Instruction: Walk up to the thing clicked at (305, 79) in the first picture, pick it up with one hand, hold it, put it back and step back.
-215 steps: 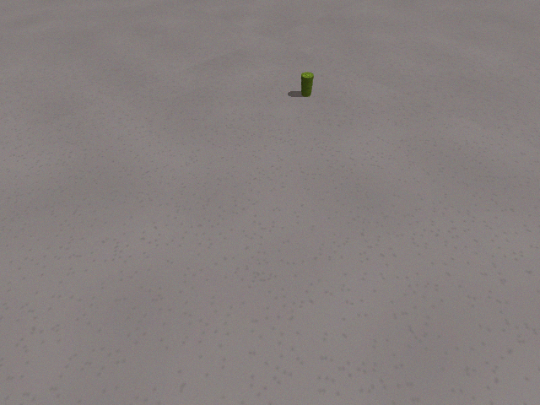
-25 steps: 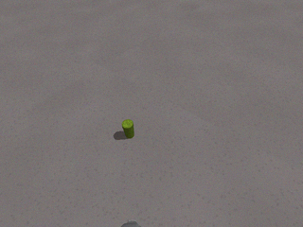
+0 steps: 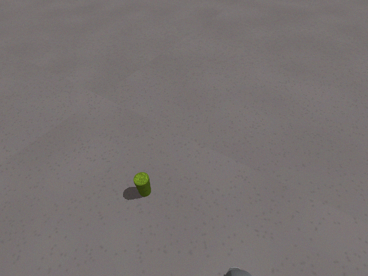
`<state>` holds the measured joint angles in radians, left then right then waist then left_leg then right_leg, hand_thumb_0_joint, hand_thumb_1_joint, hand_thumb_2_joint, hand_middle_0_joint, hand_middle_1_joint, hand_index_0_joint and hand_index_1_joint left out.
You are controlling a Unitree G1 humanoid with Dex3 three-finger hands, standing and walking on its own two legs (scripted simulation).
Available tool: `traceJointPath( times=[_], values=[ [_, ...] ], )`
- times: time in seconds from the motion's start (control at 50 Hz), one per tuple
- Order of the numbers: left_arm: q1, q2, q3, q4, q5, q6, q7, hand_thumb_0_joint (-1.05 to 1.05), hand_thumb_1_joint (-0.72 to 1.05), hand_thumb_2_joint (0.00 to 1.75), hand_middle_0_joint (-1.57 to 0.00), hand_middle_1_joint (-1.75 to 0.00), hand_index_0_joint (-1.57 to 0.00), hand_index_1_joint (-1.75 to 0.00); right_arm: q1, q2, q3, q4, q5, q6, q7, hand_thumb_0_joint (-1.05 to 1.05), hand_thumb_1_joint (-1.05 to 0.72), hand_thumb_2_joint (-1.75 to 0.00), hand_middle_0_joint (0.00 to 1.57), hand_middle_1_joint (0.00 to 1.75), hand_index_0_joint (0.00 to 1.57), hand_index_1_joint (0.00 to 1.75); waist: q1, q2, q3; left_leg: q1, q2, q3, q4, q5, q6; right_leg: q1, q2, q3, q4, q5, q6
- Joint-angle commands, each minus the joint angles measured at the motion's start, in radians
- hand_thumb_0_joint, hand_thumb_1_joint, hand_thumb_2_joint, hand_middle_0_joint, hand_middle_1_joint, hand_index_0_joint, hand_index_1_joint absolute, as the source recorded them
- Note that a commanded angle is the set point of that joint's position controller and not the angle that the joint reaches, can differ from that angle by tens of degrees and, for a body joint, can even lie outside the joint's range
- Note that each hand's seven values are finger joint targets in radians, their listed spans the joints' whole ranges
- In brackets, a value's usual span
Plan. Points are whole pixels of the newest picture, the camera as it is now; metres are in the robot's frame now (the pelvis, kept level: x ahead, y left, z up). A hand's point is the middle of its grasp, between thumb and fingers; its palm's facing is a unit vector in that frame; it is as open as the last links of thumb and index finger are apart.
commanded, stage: walk up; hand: left
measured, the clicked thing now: (143, 185) +0.75 +0.26 -0.70
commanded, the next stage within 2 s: none
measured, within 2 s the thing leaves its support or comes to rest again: neither
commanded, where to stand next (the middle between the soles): +0.36 +0.04 m, yaw +0 degrees
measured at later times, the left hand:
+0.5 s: hand out of the picture +0.17 +0.31 -0.15, palm faces +0.01 -0.93 -0.37, open 7.4 cm
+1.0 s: hand (86, 213) +0.34 +0.30 -0.15, palm faces -0.08 -0.92 -0.39, open 7.4 cm
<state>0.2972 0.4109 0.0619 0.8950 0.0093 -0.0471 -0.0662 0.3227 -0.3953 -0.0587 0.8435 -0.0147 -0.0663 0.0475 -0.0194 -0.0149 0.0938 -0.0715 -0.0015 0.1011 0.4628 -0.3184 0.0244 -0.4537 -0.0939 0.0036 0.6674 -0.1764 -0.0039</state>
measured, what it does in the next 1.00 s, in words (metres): walks ahead: right foot, then left foot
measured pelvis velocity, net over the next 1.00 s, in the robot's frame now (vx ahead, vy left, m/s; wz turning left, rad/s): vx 0.25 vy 0.04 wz -0.03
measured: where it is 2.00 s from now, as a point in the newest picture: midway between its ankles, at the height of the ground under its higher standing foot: (186, 273)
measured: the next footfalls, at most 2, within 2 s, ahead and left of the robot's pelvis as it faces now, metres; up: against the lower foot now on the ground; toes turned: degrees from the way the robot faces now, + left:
right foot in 0.06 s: +0.18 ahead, -0.14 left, +0.00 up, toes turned -3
left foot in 0.50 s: +0.27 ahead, +0.16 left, +0.00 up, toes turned +5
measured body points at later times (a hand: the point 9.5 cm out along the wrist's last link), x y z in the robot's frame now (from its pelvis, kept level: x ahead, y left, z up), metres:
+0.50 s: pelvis +0.14 +0.02 -0.01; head +0.14 +0.03 +0.44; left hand +0.17 +0.35 -0.12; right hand +0.21 -0.31 -0.11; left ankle +0.23 +0.16 -0.74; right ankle +0.14 -0.13 -0.73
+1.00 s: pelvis +0.25 +0.04 -0.01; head +0.27 +0.02 +0.44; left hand +0.35 +0.35 -0.12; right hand +0.27 -0.28 -0.14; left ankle +0.23 +0.16 -0.73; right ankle +0.34 -0.08 -0.74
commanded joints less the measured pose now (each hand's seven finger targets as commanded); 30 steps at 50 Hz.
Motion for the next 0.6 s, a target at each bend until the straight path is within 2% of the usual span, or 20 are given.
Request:
traceJointPath(
  times=[0.0, 0.02, 0.04, 0.06, 0.08, 0.1, 0.12, 0.14, 0.18, 0.22, 0.3, 0.4, 0.42, 0.46, 0.48, 0.5, 0.52, 0.54, 0.56, 0.58],
  values=[
    [0.057, 0.165, 0.053, -0.050, 0.001, -0.042, 0.018, 0.00, 0.90, 0.90, -0.20, -0.30, -0.20, -0.30, -0.056, -0.245, -0.072, -0.108, 0.012, -0.012, -0.012, 0.00, -0.90, -0.90, 0.20, 0.30, 0.20, 0.30, 0.046, 0.097, -0.043, -0.181, 0.210, -0.143, -0.036, 0.172, 0.151, 0.250, 0.052, -0.067, -0.122, 0.069, -0.015],
    [0.128, 0.194, 0.065, -0.032, 0.003, -0.051, 0.029, 0.00, 0.90, 0.90, -0.20, -0.30, -0.20, -0.30, -0.053, -0.222, -0.062, -0.114, 0.013, -0.010, -0.012, 0.00, -0.90, -0.90, 0.20, 0.30, 0.20, 0.30, 0.086, 0.035, -0.097, -0.196, 0.186, -0.128, 0.111, 0.219, 0.126, 0.371, 0.055, -0.042, -0.151, 0.042, -0.031],
    [0.185, 0.241, 0.081, -0.021, 0.009, -0.063, 0.042, 0.00, 0.90, 0.90, -0.20, -0.30, -0.20, -0.30, 0.004, -0.168, -0.042, -0.111, 0.015, -0.008, -0.010, 0.00, -0.90, -0.90, 0.20, 0.30, 0.20, 0.30, 0.108, -0.123, -0.155, -0.257, 0.109, -0.066, 0.336, 0.165, 0.099, 0.477, 0.003, 0.047, -0.234, -0.071, -0.050],
    [0.204, 0.326, 0.101, -0.039, 0.010, -0.070, 0.053, 0.00, 0.90, 0.90, -0.20, -0.30, -0.20, -0.30, 0.070, -0.105, -0.020, -0.119, 0.014, -0.004, -0.007, 0.00, -0.90, -0.90, 0.20, 0.30, 0.20, 0.30, 0.092, -0.325, -0.180, -0.426, -0.012, -0.025, 0.547, -0.171, 0.045, 0.547, -0.240, 0.446, -0.343, -0.221, -0.112],
    [0.151, 0.336, 0.093, -0.065, 0.000, -0.068, 0.053, 0.00, 0.90, 0.90, -0.20, -0.30, -0.20, -0.30, 0.076, -0.181, -0.035, -0.091, 0.010, 0.014, -0.013, 0.00, -0.90, -0.90, 0.20, 0.30, 0.20, 0.30, 0.080, -0.190, -0.110, -0.519, -0.031, -0.112, 0.645, -0.207, 0.024, 0.494, -0.336, 0.633, -0.439, -0.351, -0.183],
    [0.114, 0.342, 0.089, -0.071, -0.010, -0.062, 0.054, 0.00, 0.90, 0.90, -0.20, -0.30, -0.20, -0.30, 0.036, -0.248, -0.053, -0.082, 0.004, 0.019, -0.021, 0.00, -0.90, -0.90, 0.20, 0.30, 0.20, 0.30, 0.083, -0.166, -0.081, -0.528, 0.017, -0.135, 0.691, -0.219, 0.027, 0.434, -0.354, 0.669, -0.446, -0.393, -0.253],
    [0.092, 0.313, 0.084, -0.079, -0.014, -0.060, 0.055, 0.00, 0.90, 0.90, -0.20, -0.30, -0.20, -0.30, 0.003, -0.253, -0.055, -0.070, 0.005, 0.020, -0.021, 0.00, -0.90, -0.90, 0.20, 0.30, 0.20, 0.30, 0.081, -0.124, -0.032, -0.546, 0.043, -0.180, 0.693, -0.179, 0.026, 0.377, -0.314, 0.576, -0.457, -0.357, -0.246],
    [0.076, 0.294, 0.076, -0.080, -0.014, -0.061, 0.058, 0.00, 0.90, 0.90, -0.20, -0.30, -0.20, -0.30, 0.000, -0.242, -0.057, -0.057, 0.015, 0.020, -0.016, 0.00, -0.90, -0.90, 0.20, 0.30, 0.20, 0.30, 0.071, -0.108, -0.007, -0.517, 0.051, -0.214, 0.677, -0.125, 0.027, 0.326, -0.265, 0.465, -0.453, -0.286, -0.208],
    [0.029, 0.259, 0.061, -0.088, -0.015, -0.065, 0.058, 0.00, 0.90, 0.90, -0.20, -0.30, -0.20, -0.30, 0.062, -0.219, -0.051, -0.027, 0.019, 0.026, -0.005, 0.00, -0.90, -0.90, 0.20, 0.30, 0.20, 0.30, 0.029, -0.144, -0.030, -0.458, 0.059, -0.192, 0.606, -0.050, 0.020, 0.304, -0.176, 0.274, -0.426, -0.149, -0.157],
    [0.023, 0.249, 0.059, -0.098, -0.012, -0.068, 0.057, 0.00, 0.90, 0.90, -0.20, -0.30, -0.20, -0.30, 0.071, -0.211, -0.056, -0.015, 0.009, 0.032, 0.004, 0.00, -0.90, -0.90, 0.20, 0.30, 0.20, 0.30, 0.029, -0.157, -0.039, -0.432, 0.060, -0.167, 0.575, -0.003, 0.002, 0.268, -0.152, 0.186, -0.430, -0.101, -0.186],
    [0.017, 0.261, 0.067, -0.121, -0.001, -0.064, 0.050, 0.00, 0.90, 0.90, -0.20, -0.30, -0.20, -0.30, 0.000, -0.208, -0.065, -0.028, -0.006, 0.033, 0.022, 0.00, -0.90, -0.90, 0.20, 0.30, 0.20, 0.30, 0.046, -0.149, 0.000, -0.424, 0.084, -0.114, 0.369, 0.022, -0.033, 0.207, -0.155, 0.139, -0.465, -0.269, -0.211],
    [0.021, 0.288, 0.068, -0.123, 0.003, -0.053, 0.041, 0.00, 0.90, 0.90, -0.20, -0.30, -0.20, -0.30, -0.051, -0.194, -0.068, -0.032, -0.011, 0.007, 0.026, 0.00, -0.90, -0.90, 0.20, 0.30, 0.20, 0.30, 0.049, -0.136, -0.029, -0.290, 0.080, -0.076, 0.167, 0.064, -0.029, 0.170, -0.163, 0.117, -0.384, -0.292, -0.201],
    [0.007, 0.290, 0.066, -0.124, 0.003, -0.049, 0.039, 0.00, 0.90, 0.90, -0.20, -0.30, -0.20, -0.30, -0.033, -0.193, -0.071, -0.023, -0.013, 0.003, 0.025, 0.00, -0.90, -0.90, 0.20, 0.30, 0.20, 0.30, 0.033, -0.121, -0.046, -0.230, 0.068, -0.052, 0.134, 0.088, -0.021, 0.149, -0.158, 0.105, -0.356, -0.307, -0.192],
    [-0.059, 0.269, 0.056, -0.134, 0.006, -0.039, 0.039, 0.00, 0.90, 0.90, -0.20, -0.30, -0.20, -0.30, 0.100, -0.213, -0.086, 0.026, -0.017, -0.004, 0.013, 0.00, -0.90, -0.90, 0.20, 0.30, 0.20, 0.30, -0.055, -0.069, -0.068, -0.039, 0.037, -0.023, 0.110, 0.086, -0.008, 0.016, -0.124, 0.074, -0.218, -0.384, -0.157],
    [-0.027, 0.214, 0.037, -0.138, 0.016, -0.032, 0.040, 0.00, 0.90, 0.90, -0.20, -0.30, -0.20, -0.30, 0.185, -0.253, -0.101, 0.057, -0.016, -0.010, 0.001, 0.00, -0.90, -0.90, 0.20, 0.30, 0.20, 0.30, -0.086, 0.076, -0.106, 0.118, 0.036, -0.077, 0.098, -0.020, 0.007, -0.101, -0.083, 0.046, -0.029, -0.398, -0.128],
    [0.019, 0.126, 0.012, -0.134, 0.009, -0.026, 0.038, 0.00, 0.90, 0.90, -0.20, -0.30, -0.20, -0.30, 0.232, -0.319, -0.116, 0.055, -0.025, -0.017, -0.012, 0.00, -0.90, -0.90, 0.20, 0.30, 0.20, 0.30, -0.102, 0.344, -0.088, 0.123, 0.205, -0.368, -0.123, -0.338, 0.050, -0.207, 0.044, -0.076, 0.314, -0.371, -0.075],
    [0.054, 0.134, 0.011, -0.120, -0.005, -0.014, 0.044, 0.00, 0.90, 0.90, -0.20, -0.30, -0.20, -0.30, 0.170, -0.370, -0.116, 0.008, -0.019, -0.026, -0.016, 0.00, -0.90, -0.90, 0.20, 0.30, 0.20, 0.30, -0.066, 0.313, -0.037, 0.022, 0.385, -0.750, -0.318, -0.529, 0.088, -0.309, 0.139, 0.016, 0.447, -0.329, -0.048],
    [0.041, 0.242, 0.037, -0.097, -0.001, -0.009, 0.055, 0.00, 0.90, 0.90, -0.20, -0.30, -0.20, -0.30, 0.104, -0.389, -0.118, -0.011, 0.006, -0.022, -0.013, 0.00, -0.90, -0.90, 0.20, 0.30, 0.20, 0.30, -0.055, 0.244, 0.019, -0.064, 0.429, -0.787, -0.329, -0.582, 0.158, -0.282, 0.069, 0.088, 0.501, -0.317, -0.059],
    [0.025, 0.262, 0.035, -0.093, -0.001, -0.014, 0.056, 0.00, 0.90, 0.90, -0.20, -0.30, -0.20, -0.30, 0.062, -0.361, -0.110, -0.021, 0.008, -0.020, -0.016, 0.00, -0.90, -0.90, 0.20, 0.30, 0.20, 0.30, -0.032, 0.198, 0.051, -0.100, 0.411, -0.719, -0.303, -0.468, 0.185, -0.268, 0.035, 0.100, 0.507, -0.269, -0.056],
    [0.035, 0.256, 0.037, -0.071, -0.005, -0.018, 0.051, 0.00, 0.90, 0.90, -0.20, -0.30, -0.20, -0.30, 0.039, -0.315, -0.093, -0.030, 0.005, -0.027, -0.020, 0.00, -0.90, -0.90, 0.20, 0.30, 0.20, 0.30, -0.015, 0.148, 0.040, -0.081, 0.348, -0.567, -0.264, -0.245, 0.166, -0.240, 0.022, 0.123, 0.477, -0.208, -0.047]
  ],
)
